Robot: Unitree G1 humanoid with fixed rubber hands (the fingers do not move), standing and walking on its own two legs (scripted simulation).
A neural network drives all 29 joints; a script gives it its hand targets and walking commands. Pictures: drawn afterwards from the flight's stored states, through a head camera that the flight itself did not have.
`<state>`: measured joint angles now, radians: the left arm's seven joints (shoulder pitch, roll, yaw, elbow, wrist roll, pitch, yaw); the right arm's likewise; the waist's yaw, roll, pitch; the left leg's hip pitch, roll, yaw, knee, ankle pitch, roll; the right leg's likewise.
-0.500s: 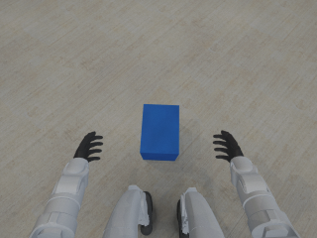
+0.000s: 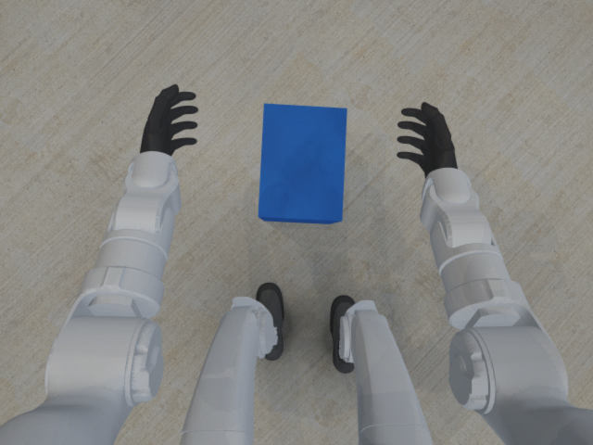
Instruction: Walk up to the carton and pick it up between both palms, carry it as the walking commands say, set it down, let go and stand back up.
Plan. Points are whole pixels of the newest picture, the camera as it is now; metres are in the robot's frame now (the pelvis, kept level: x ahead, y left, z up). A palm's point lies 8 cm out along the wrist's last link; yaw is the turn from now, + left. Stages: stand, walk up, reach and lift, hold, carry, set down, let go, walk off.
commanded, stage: reach and lift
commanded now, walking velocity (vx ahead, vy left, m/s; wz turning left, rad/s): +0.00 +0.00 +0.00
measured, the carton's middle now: (300, 171) +0.50 -0.01 -0.56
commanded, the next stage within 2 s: none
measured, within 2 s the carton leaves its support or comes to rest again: neither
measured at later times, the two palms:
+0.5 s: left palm (197, 152) +0.47 +0.16 -0.23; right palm (409, 163) +0.46 -0.17 -0.24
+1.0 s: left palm (210, 172) +0.47 +0.17 -0.38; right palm (382, 179) +0.46 -0.17 -0.38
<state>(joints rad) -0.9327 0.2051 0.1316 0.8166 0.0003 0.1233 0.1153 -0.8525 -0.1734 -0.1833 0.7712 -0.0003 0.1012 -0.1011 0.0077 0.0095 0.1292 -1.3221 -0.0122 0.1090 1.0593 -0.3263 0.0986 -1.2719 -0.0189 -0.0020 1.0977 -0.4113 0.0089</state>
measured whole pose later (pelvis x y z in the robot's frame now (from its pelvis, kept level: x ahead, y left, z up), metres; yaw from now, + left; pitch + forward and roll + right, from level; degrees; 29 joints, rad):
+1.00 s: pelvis -0.09 -0.01 -0.21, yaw -2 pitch +30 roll -3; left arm -1.51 0.35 0.22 1.03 -0.10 0.20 0.13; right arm -1.44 -0.27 -0.21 0.92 0.11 0.22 -0.20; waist 0.01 0.00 0.53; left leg -1.97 0.00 0.05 1.88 -0.43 0.09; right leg -1.89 0.00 -0.03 1.92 -0.55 0.01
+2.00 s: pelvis -0.06 -0.02 -0.30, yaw -2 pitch +33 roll -2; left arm -1.54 0.40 0.11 1.19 -0.18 0.06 0.08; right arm -1.53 -0.32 -0.07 1.13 0.21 0.08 -0.15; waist 0.01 0.00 0.52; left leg -2.24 0.01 0.06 2.16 -0.50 0.08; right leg -2.15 0.00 -0.03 2.22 -0.64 0.01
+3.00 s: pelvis -0.06 -0.02 -0.31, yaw -2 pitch +31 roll -2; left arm -1.60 0.34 0.10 1.20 -0.17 0.12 0.05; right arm -1.56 -0.26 -0.16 1.16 0.18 0.12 -0.11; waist 0.01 -0.02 0.52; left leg -2.24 0.01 0.06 2.21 -0.51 0.08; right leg -2.15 0.01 -0.03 2.26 -0.66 0.01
